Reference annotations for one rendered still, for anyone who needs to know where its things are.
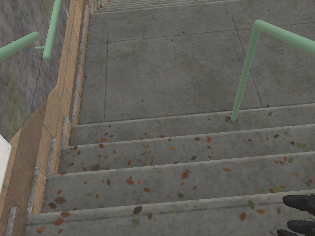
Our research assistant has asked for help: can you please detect stairs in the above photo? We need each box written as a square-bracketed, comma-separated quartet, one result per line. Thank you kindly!
[94, 0, 230, 14]
[23, 103, 315, 236]

